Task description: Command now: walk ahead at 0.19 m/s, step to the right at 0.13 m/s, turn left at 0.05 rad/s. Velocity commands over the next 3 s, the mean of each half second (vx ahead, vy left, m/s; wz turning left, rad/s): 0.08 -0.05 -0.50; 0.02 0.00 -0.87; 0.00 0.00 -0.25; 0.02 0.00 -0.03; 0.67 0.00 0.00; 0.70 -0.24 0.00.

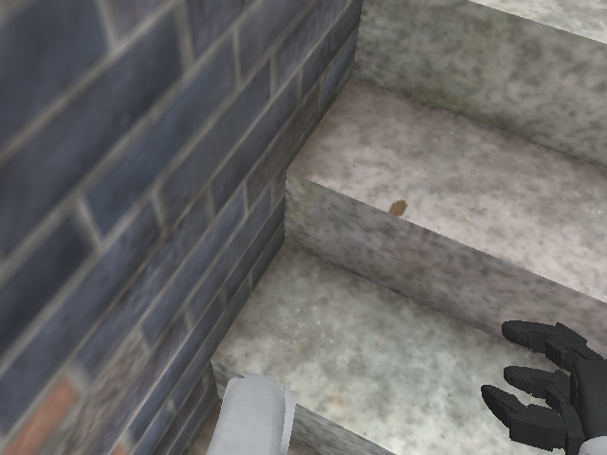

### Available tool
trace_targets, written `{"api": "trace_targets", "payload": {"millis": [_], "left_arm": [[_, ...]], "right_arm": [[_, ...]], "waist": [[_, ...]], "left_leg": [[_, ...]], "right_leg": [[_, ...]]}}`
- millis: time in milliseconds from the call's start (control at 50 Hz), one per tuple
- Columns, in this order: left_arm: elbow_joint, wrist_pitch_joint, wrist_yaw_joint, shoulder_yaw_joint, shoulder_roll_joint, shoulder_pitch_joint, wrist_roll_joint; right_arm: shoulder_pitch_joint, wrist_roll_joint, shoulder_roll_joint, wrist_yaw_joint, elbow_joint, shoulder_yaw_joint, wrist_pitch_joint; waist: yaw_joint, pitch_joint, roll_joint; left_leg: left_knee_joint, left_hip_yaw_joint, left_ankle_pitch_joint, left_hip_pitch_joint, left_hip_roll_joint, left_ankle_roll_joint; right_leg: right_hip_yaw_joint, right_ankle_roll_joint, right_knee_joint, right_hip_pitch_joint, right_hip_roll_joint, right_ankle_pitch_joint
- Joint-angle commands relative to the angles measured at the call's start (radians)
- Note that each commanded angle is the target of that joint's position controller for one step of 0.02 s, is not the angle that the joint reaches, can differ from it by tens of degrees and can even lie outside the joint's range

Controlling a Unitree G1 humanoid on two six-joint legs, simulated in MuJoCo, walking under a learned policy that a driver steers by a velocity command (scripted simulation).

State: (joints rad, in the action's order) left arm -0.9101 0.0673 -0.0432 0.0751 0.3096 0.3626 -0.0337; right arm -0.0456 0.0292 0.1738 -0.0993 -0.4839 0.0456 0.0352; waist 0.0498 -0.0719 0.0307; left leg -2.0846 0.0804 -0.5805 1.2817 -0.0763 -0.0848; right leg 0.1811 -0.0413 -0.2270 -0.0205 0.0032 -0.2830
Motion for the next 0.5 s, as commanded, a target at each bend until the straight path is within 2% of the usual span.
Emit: {"api": "trace_targets", "payload": {"millis": [20, 40, 60, 80, 100, 120, 140, 160, 180, 200, 220, 240, 260, 280, 300, 320, 340, 360, 380, 400, 420, 440, 460, 480, 500], "left_arm": [[0.018, -0.011, -0.018, -0.001, 0.057, -0.001, 0.017], [0.076, -0.011, -0.005, 0.019, 0.135, -0.109, 0.068], [0.071, 0.016, 0.0, 0.027, 0.168, -0.002, 0.098], [0.04, 0.033, 0.022, 0.031, 0.18, -0.011, 0.096], [0.107, 0.045, 0.056, 0.026, 0.126, -0.058, 0.118], [0.147, 0.042, 0.082, 0.025, 0.097, -0.13, 0.148], [0.116, 0.029, 0.087, 0.025, 0.087, -0.094, 0.097], [0.174, -0.001, 0.072, 0.019, 0.028, -0.111, 0.073], [0.213, -0.035, 0.053, 0.013, 0.0, -0.126, 0.025], [0.251, -0.088, 0.037, 0.004, -0.031, -0.184, -0.038], [0.266, -0.131, 0.02, 0.001, -0.032, -0.159, -0.061], [0.269, -0.164, 0.003, 0.006, 0.005, -0.182, -0.064], [0.278, -0.182, -0.014, 0.008, 0.012, -0.201, -0.059], [0.288, -0.19, -0.026, 0.006, 0.017, -0.178, -0.055], [0.304, -0.195, -0.039, 0.011, 0.015, -0.171, -0.042], [0.316, -0.207, -0.04, 0.006, -0.006, -0.187, -0.05], [0.342, -0.215, -0.035, -0.004, -0.038, -0.197, -0.041], [0.362, -0.222, -0.027, -0.016, -0.051, -0.202, -0.016], [0.376, -0.219, -0.013, -0.028, -0.067, -0.202, -0.007], [0.336, -0.215, 0.001, -0.033, -0.07, -0.176, 0.023], [0.352, -0.211, 0.003, -0.03, -0.061, -0.21, 0.031], [0.372, -0.205, 0.014, -0.032, -0.059, -0.222, 0.02], [0.382, -0.202, 0.022, -0.03, -0.062, -0.25, 0.016], [0.384, -0.201, 0.016, -0.023, -0.062, -0.227, 0.012], [0.381, -0.183, 0.016, -0.017, -0.058, -0.243, 0.018]], "right_arm": [[0.03, -0.009, -0.01, 0.018, 0.126, -0.039, 0.025], [0.092, -0.029, 0.017, 0.021, 0.08, -0.048, 0.001], [0.154, -0.072, -0.027, 0.012, 0.061, -0.054, -0.006], [0.28, -0.085, -0.024, 0.011, 0.003, -0.039, -0.027], [0.431, -0.043, 0.102, 0.001, -0.068, -0.002, -0.016], [0.614, 0.008, 0.28, -0.005, -0.122, 0.054, -0.035], [0.495, -0.002, 0.288, -0.012, -0.111, 0.062, -0.034], [0.377, -0.029, 0.227, -0.015, -0.07, 0.04, -0.022], [0.293, -0.037, 0.18, -0.022, -0.074, 0.033, -0.021], [0.184, -0.027, 0.138, -0.06, -0.083, 0.022, -0.026], [0.134, -0.004, 0.108, -0.066, -0.076, 0.007, -0.01], [0.163, -0.006, 0.085, -0.053, -0.072, -0.001, 0.01], [0.174, -0.009, 0.069, -0.052, -0.083, -0.005, 0.029], [0.161, -0.007, 0.05, -0.054, -0.075, -0.013, 0.049], [0.202, 0.003, 0.061, -0.048, -0.08, -0.011, 0.051], [0.207, -0.004, 0.065, -0.044, -0.095, -0.01, 0.06], [0.207, -0.004, 0.099, -0.042, -0.086, -0.004, 0.06], [0.2, -0.002, 0.112, -0.027, -0.089, -0.003, 0.047], [0.199, -0.013, 0.141, -0.024, -0.096, 0.003, 0.03], [0.18, -0.029, 0.134, -0.015, -0.076, 0.005, 0.022], [0.161, -0.032, 0.162, -0.017, -0.056, 0.011, 0.017], [0.168, -0.029, 0.184, -0.021, -0.058, 0.019, 0.021], [0.185, -0.031, 0.19, -0.017, -0.057, 0.022, 0.016], [0.187, -0.028, 0.179, -0.02, -0.047, 0.02, 0.014], [0.219, -0.025, 0.175, -0.016, -0.049, 0.017, 0.005]], "waist": [[-0.078, 0.108, 0.064], [-0.102, 0.203, 0.055], [-0.08, 0.337, 0.175], [-0.149, 0.461, 0.244], [-0.222, 0.546, 0.044], [-0.307, 0.608, -0.284], [-0.256, 0.64, -0.209], [-0.159, 0.557, -0.106], [-0.089, 0.392, -0.046], [-0.026, 0.212, -0.001], [0.008, 0.132, -0.037], [-0.012, 0.121, -0.045], [-0.007, 0.102, -0.039], [0.016, 0.093, -0.066], [0.003, 0.114, -0.128], [0.008, 0.073, -0.138], [0.011, 0.069, -0.175], [0.038, 0.043, -0.174], [0.057, 0.053, -0.228], [0.041, 0.101, -0.25], [0.031, 0.13, -0.291], [0.02, 0.165, -0.304], [0.0, 0.161, -0.298], [0.004, 0.156, -0.293], [-0.026, 0.156, -0.261]], "left_leg": [[0.526, -0.151, 0.072, -0.281, 0.088, 0.037], [0.905, -0.287, 0.102, -0.673, 0.028, 0.068], [1.055, -0.194, 0.033, -0.906, 0.015, 0.056], [1.192, -0.206, 0.201, -1.06, -0.009, 0.044], [1.194, 0.133, 0.483, -1.247, 0.156, -0.103], [1.402, 0.56, 1.187, -1.369, 0.46, -0.309], [1.454, 0.658, 1.294, -1.235, 0.446, -0.323], [1.394, 0.497, 0.894, -1.163, 0.413, -0.204], [1.353, 0.417, 0.654, -1.057, 0.392, -0.138], [1.378, 0.346, 0.356, -0.893, 0.333, -0.104], [1.39, 0.287, 0.309, -0.837, 0.35, -0.089], [1.404, 0.253, 0.287, -0.834, 0.369, -0.07], [1.43, 0.218, 0.349, -0.812, 0.391, -0.063], [1.429, 0.169, 0.469, -0.806, 0.4, -0.038], [1.465, 0.14, 0.62, -0.878, 0.435, -0.046], [1.473, 0.08, 0.597, -0.865, 0.437, -0.033], [1.51, 0.062, 0.659, -0.889, 0.47, -0.035], [1.577, -0.026, 0.616, -0.891, 0.439, -0.017], [1.6, -0.128, 0.593, -0.865, 0.402, -0.003], [1.615, -0.217, 0.592, -0.842, 0.374, 0.021], [1.629, -0.219, 0.607, -0.861, 0.39, 0.031], [1.64, -0.211, 0.583, -0.913, 0.424, 0.03], [1.671, -0.204, 0.449, -0.934, 0.436, 0.038], [1.661, -0.218, 0.371, -0.966, 0.418, 0.031], [1.63, -0.216, 0.306, -1.05, 0.407, 0.031]], "right_leg": [[0.001, -0.121, 0.063, -0.013, 0.114, 1.075], [0.014, -0.164, 0.025, 0.136, 0.057, 1.333], [-0.132, -0.145, -0.087, 0.089, 0.123, 1.436], [-0.101, -0.114, -0.25, 0.018, 0.142, 1.496], [-0.144, -0.014, -0.589, 0.25, 0.07, 1.293], [-0.148, 0.08, -1.117, 0.451, -0.137, 0.322], [-0.386, 0.12, -1.601, 0.468, -0.187, 0.06], [-0.438, 0.143, -1.715, 0.584, -0.175, 0.052], [-0.392, 0.13, -1.692, 0.722, -0.144, 0.119], [-0.351, 0.108, -1.699, 0.827, -0.139, 0.178], [-0.337, 0.107, -1.71, 0.853, -0.122, 0.184], [-0.3, 0.112, -1.726, 0.869, -0.094, 0.161], [-0.313, 0.109, -1.701, 0.867, -0.085, 0.168], [-0.36, 0.114, -1.659, 0.852, -0.067, 0.184], [-0.361, 0.112, -1.647, 0.88, -0.063, 0.1], [-0.354, 0.105, -1.603, 0.921, -0.042, 0.085], [-0.348, 0.097, -1.571, 0.939, -0.027, 0.045], [-0.286, 0.089, -1.325, 0.912, -0.002, 0.034], [-0.229, 0.078, -1.142, 0.794, 0.036, 0.046], [-0.166, 0.051, -1.002, 0.629, 0.055, 0.057], [-0.151, 0.041, -0.948, 0.568, 0.077, 0.072], [-0.158, 0.017, -0.874, 0.539, 0.109, 0.095], [-0.151, 0.006, -0.805, 0.523, 0.117, 0.098], [-0.162, -0.013, -0.77, 0.5, 0.101, 0.068], [-0.126, -0.01, -0.651, 0.494, 0.064, 0.009]]}}
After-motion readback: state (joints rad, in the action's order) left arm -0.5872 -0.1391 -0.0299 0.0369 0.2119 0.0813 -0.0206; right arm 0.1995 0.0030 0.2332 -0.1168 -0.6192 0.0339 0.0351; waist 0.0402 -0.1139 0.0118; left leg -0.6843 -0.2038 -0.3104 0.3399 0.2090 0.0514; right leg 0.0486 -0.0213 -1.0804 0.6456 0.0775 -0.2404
